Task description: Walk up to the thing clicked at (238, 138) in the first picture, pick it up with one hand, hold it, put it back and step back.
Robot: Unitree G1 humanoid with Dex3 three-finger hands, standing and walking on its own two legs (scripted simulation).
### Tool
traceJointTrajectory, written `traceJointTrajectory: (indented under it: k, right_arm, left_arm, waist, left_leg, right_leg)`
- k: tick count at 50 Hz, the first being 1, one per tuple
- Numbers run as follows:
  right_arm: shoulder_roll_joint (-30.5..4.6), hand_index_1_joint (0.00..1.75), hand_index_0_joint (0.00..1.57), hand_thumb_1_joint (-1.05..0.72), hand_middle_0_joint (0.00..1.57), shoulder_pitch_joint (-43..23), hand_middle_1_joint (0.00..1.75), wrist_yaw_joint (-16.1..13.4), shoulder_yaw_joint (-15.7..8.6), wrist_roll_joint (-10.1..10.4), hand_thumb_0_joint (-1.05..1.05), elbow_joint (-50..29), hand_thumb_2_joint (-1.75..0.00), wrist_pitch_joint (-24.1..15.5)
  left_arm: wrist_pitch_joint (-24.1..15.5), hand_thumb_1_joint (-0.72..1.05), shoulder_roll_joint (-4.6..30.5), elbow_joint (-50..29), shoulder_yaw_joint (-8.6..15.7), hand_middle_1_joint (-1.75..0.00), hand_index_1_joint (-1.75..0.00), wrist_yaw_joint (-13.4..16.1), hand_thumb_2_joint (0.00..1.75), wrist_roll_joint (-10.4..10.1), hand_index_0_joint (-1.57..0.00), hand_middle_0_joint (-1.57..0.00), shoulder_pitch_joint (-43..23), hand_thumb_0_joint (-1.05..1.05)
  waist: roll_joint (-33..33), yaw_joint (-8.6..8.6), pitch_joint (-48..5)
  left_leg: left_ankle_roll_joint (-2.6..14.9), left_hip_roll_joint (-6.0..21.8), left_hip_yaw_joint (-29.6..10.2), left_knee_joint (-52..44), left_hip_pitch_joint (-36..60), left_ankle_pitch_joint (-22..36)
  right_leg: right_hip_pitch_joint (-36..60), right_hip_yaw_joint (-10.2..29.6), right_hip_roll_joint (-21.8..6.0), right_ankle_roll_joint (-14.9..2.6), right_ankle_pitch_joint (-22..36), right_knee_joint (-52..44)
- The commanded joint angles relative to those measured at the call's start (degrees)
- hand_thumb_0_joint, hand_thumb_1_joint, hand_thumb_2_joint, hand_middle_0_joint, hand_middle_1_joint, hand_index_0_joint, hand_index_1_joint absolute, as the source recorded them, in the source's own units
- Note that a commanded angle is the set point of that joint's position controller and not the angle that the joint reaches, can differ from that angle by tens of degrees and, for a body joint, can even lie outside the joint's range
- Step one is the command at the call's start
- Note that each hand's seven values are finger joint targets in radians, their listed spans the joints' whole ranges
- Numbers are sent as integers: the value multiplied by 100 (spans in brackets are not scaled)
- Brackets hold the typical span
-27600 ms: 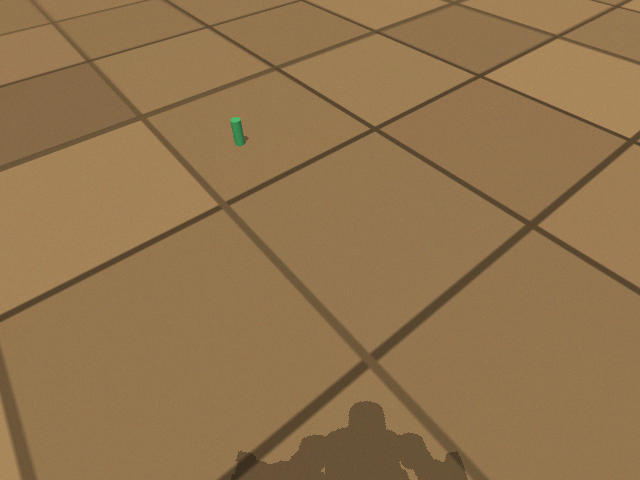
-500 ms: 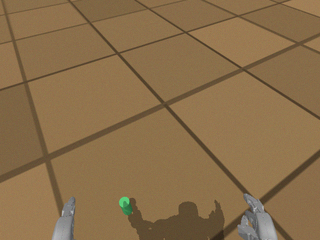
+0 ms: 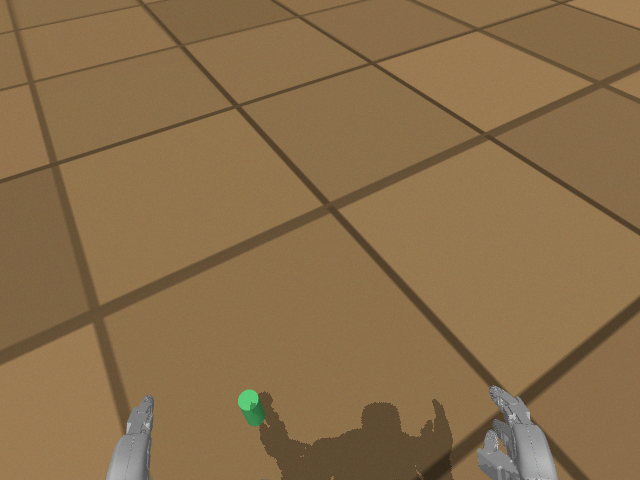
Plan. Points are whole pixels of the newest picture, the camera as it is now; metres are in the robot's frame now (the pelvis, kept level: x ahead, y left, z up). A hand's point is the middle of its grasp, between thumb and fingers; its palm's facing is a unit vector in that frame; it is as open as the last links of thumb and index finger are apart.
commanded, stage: home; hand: left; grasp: from the side
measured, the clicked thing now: (252, 408) +0.42 +0.20 -0.65
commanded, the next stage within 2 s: stand in 0.68 s
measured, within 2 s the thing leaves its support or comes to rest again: neither
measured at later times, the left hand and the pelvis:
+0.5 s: hand (176, 465) +0.17 +0.19 -0.06, palm faces +0.10 -0.95 -0.29, open 17.5 cm; pelvis +0.00 +0.01 +0.00, yaw +0 degrees
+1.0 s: hand (176, 465) +0.17 +0.19 -0.06, palm faces +0.10 -0.95 -0.29, open 15.0 cm; pelvis +0.00 +0.01 +0.00, yaw +0 degrees
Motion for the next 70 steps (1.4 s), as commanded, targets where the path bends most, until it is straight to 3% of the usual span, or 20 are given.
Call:
traceJointTrajectory:
  k: [1,9,14,18,32,35,39,41,42,49,54,55,56,59,61,63,65,67,70]
  right_arm:
    - [-606,30,20,-90,20,-420,30,-99,-276,4,0,-893,-90,-335]
    - [-618,30,20,-90,20,-366,30,-108,-301,-11,0,-868,-90,-329]
    - [-640,30,20,-90,20,-400,30,-89,-300,-10,0,-856,-90,-339]
    - [-624,30,20,-90,20,-380,30,-92,-298,-14,0,-868,-90,-330]
    - [-626,30,20,-90,20,-333,30,-98,-313,-24,0,-844,-90,-347]
    - [-612,30,20,-90,20,-361,30,-105,-295,-22,0,-841,-90,-339]
    - [-622,30,20,-90,20,-351,30,-103,-304,-22,0,-838,-90,-341]
    - [-591,30,20,-90,20,-345,30,-106,-302,-33,0,-864,-90,-331]
    - [-635,30,20,-90,20,-366,30,-99,-314,-24,0,-864,-90,-333]
    - [-633,30,20,-90,20,-365,30,-109,-307,-22,0,-873,-90,-343]
    - [-616,30,20,-90,20,-375,30,-122,-292,-21,0,-876,-90,-337]
    - [-1415,30,20,-90,20,-641,30,219,-497,-638,0,352,-90,75]
    - [-1392,30,20,-90,20,-548,30,416,-556,-717,0,603,-90,229]
    - [-1299,30,20,-90,20,-608,30,696,-573,-452,0,798,-90,356]
    - [-1300,30,20,-90,20,-657,30,821,-585,-346,0,944,-90,372]
    - [-1362,30,20,-90,20,-652,30,868,-616,-359,0,1168,-90,379]
    - [-1393,30,20,-90,20,-706,30,885,-616,-376,0,1363,-90,395]
    - [-1379,30,20,-90,20,-730,30,889,-605,-355,0,1552,-90,429]
    - [-1401,30,20,-90,20,-734,30,875,-580,-319,0,1813,-90,484]
  left_arm:
    - [-285,-55,588,-1117,340,-6,-6,57,6,51,-5,-5,-270,0]
    - [-275,-56,566,-1013,341,-5,-5,45,5,58,-5,-5,-53,0]
    - [-292,-56,509,-1019,295,-5,-5,54,5,47,-5,-5,-181,0]
    - [-283,-57,595,-1060,372,-5,-5,62,5,54,-5,-5,-107,0]
    - [-250,-55,501,-1073,284,-6,-6,65,6,66,-5,-5,-124,0]
    - [-241,-54,604,-1063,389,-6,-6,71,6,59,-5,-5,-141,0]
    - [-232,-54,557,-1062,338,-6,-6,71,6,61,-5,-5,-122,0]
    - [-239,-38,562,-1106,358,-22,-22,80,22,63,-20,-20,-134,0]
    - [-232,-30,512,-990,308,-30,-30,71,30,61,-20,-20,-64,0]
    - [-234,26,579,-1099,344,-30,-30,72,86,58,-20,-20,-124,0]
    - [-253,66,648,-1218,387,-30,-30,69,90,51,-20,-20,-242,0]
    - [-918,74,1411,792,584,-30,-30,-207,90,591,-20,-20,-1135,0]
    - [-1172,82,1448,1431,620,-30,-30,-365,90,639,-20,-20,-931,0]
    - [-1527,90,1514,2110,496,-30,-30,-556,90,448,-20,-20,-1042,0]
    - [-1581,90,1531,2549,490,-30,-30,-607,90,349,-20,-20,-1273,0]
    - [-1610,90,1535,2975,471,-30,-30,-606,90,315,-20,-20,-1394,0]
    - [-1665,90,1556,3391,466,-30,-30,-600,90,294,-20,-20,-1420,0]
    - [-1707,90,1595,3749,464,-30,-30,-583,90,281,-20,-20,-1431,0]
    - [-1696,90,1656,4179,447,-30,-30,-569,90,273,-20,-20,-1615,0]
  waist:
    - [-160,-11,-406]
    - [-180,-22,-670]
    - [-148,-32,-413]
    - [-27,36,-490]
    - [-50,-20,-609]
    - [-169,21,-506]
    - [-57,21,-501]
    - [-26,27,-614]
    - [-102,14,-484]
    - [-114,3,-506]
    - [-141,-2,-530]
    - [-670,185,263]
    - [-751,187,-141]
    - [-300,174,-157]
    - [-479,196,-43]
    - [-189,204,-62]
    - [2,227,0]
    - [-117,249,65]
    - [-187,200,312]
  left_leg:
    - [215,-253,288,-808,438,739]
    - [210,-242,269,-702,560,1268]
    - [189,-215,221,-844,511,954]
    - [177,-226,212,-854,490,973]
    - [162,-194,200,-805,620,1330]
    - [190,-215,224,-792,521,1160]
    - [162,-194,203,-844,592,1225]
    - [169,-211,204,-811,544,1230]
    - [167,-204,213,-841,517,1114]
    - [186,-215,219,-826,487,985]
    - [209,-237,260,-745,491,1021]
    - [368,-66,1,-926,670,1622]
    - [509,-20,110,-866,998,1740]
    - [546,-78,-49,-1198,1270,1682]
    - [509,-98,-69,-1378,1438,1345]
    - [551,2,-207,-1686,1704,1371]
    - [541,60,-256,-1891,1742,1674]
    - [514,51,-216,-1940,1842,1923]
    - [466,92,-260,-2337,1916,1774]
  right_leg:
    - [194,-2,150,-9,811,-997]
    - [373,-21,168,-10,1338,-894]
    - [209,-76,204,-37,957,-908]
    - [271,-81,194,-55,952,-880]
    - [301,-97,210,-60,1291,-789]
    - [324,-68,179,-31,1168,-892]
    - [276,-105,207,-54,1171,-821]
    - [338,-94,196,-53,1202,-826]
    - [255,-103,206,-55,1090,-851]
    - [236,-76,187,-45,977,-876]
    - [276,-24,149,-22,1067,-945]
    - [892,568,-365,-435,1288,-1202]
    - [1086,668,-459,-566,1778,-1147]
    - [1209,805,-503,-569,1641,-1238]
    - [1143,770,-508,-486,1271,-1483]
    - [1121,630,-427,-412,1270,-1430]
    - [1426,551,-404,-333,1617,-1505]
    - [1636,581,-465,-313,1908,-1704]
    - [1754,580,-478,-301,1770,-2006]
